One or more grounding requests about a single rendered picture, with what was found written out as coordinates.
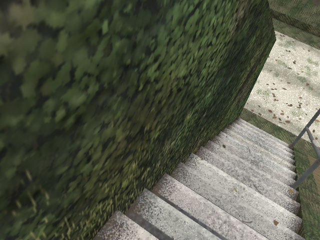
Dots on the stairs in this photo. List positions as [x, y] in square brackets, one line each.
[236, 187]

